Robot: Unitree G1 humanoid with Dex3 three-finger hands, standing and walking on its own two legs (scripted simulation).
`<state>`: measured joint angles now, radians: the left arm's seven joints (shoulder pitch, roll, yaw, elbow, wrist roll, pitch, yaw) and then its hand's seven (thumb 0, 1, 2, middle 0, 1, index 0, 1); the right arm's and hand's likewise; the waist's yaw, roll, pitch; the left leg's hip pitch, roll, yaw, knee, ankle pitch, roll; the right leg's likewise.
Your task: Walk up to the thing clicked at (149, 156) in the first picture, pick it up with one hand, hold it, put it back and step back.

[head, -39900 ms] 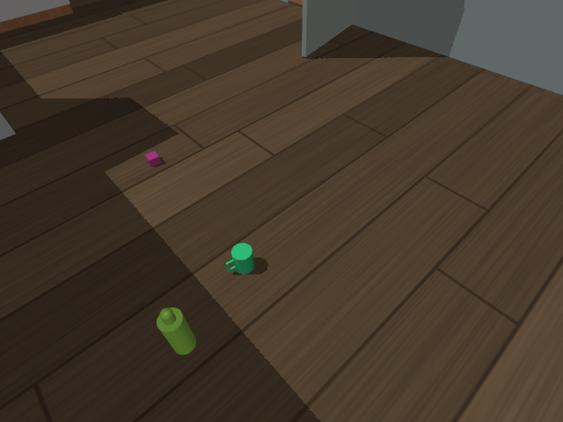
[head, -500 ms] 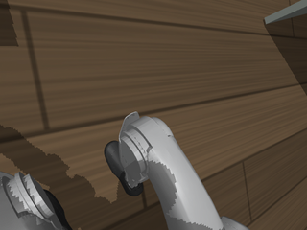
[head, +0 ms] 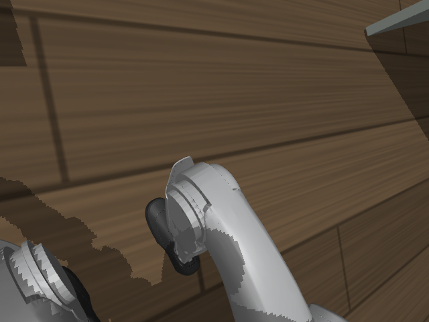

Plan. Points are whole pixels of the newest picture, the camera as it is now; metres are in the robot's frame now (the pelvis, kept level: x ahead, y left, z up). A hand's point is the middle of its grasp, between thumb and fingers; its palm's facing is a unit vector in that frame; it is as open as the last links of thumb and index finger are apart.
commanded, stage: settle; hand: left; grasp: from above
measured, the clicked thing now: out of the picture +0.46 +0.35 -0.30
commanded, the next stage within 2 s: lift in 0.86 s
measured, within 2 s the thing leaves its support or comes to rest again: leaves its support in 0.36 s
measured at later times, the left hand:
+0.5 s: hand out of the picture +0.46 +0.35 -0.23, palm faces +0.08 -0.48 -0.87, open 8.9 cm
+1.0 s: hand out of the picture +0.45 +0.36 -0.15, palm faces +0.03 -0.47 -0.88, open 8.8 cm
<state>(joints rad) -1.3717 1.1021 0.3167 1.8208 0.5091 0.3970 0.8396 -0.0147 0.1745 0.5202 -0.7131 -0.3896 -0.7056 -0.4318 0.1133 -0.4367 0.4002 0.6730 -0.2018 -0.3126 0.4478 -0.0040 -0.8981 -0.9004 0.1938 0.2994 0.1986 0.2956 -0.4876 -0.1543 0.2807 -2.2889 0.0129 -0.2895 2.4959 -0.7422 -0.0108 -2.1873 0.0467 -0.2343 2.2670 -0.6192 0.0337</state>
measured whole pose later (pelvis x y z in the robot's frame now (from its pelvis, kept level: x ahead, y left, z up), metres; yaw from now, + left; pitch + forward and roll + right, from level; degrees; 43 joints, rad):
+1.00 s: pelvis +0.00 -0.01 +0.02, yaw +4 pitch +34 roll -11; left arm -1.36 0.90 0.36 1.70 0.60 0.54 0.69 0.00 0.20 0.32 -0.84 -0.26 -0.84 -0.29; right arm 0.19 -0.35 0.21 0.83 -0.13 -0.26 0.40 0.00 -0.91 -0.90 0.19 0.30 0.20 0.30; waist -0.39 -0.02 0.08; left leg -2.27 0.02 -0.19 2.39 -0.71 -0.02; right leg -2.22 0.03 -0.16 2.23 -0.62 0.01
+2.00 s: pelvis +0.03 -0.03 +0.25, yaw +13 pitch +27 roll -1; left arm -0.85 0.36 0.15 1.26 0.49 0.80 0.51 0.00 0.16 0.41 -0.82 -0.30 -0.82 -0.34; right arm 0.19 -0.31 0.03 0.89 0.02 -0.21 0.12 0.00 -0.90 -0.90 0.20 0.30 0.20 0.30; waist -0.16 0.03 -0.26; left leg -1.47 0.04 -0.05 1.60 -0.60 -0.05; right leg -1.49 0.03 -0.05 1.57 -0.56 -0.04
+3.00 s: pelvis +0.07 +0.00 +0.40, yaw +14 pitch +12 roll +0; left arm -0.77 0.19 0.09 1.28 0.43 0.86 0.55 0.00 0.22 0.31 -0.79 -0.33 -0.80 -0.34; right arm 0.22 -0.29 -0.01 0.90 0.00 -0.16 0.15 0.01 -0.90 -0.90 0.20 0.30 0.20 0.30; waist -0.07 0.03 -0.12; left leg -0.67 0.03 0.00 0.88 -0.41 -0.01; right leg -0.69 0.01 0.00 0.86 -0.38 0.00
